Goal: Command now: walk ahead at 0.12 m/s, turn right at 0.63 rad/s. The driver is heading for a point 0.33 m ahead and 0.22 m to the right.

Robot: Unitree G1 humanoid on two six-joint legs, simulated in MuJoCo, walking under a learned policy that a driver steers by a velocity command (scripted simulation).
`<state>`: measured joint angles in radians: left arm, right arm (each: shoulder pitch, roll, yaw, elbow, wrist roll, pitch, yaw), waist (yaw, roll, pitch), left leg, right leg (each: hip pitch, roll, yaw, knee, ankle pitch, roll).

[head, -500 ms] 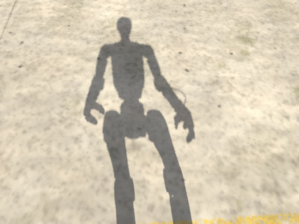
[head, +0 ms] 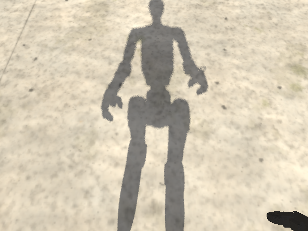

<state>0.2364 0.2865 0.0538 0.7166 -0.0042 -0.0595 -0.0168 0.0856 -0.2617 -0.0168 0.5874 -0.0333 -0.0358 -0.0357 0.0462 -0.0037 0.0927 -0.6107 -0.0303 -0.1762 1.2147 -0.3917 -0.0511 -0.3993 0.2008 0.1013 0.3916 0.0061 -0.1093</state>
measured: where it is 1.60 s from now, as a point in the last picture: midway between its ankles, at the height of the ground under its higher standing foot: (211, 202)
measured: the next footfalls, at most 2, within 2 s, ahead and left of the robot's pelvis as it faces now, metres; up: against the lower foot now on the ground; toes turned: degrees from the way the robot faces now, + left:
left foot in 0.26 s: +0.22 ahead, +0.16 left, +0.00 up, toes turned -23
right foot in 0.74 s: +0.43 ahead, -0.24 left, +0.00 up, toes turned -42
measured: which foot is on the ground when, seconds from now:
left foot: up 0.00-0.24, down 0.26-0.74, up 0.76-1.00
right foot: down 0.00-0.24, up 0.26-0.72, down 0.74-1.00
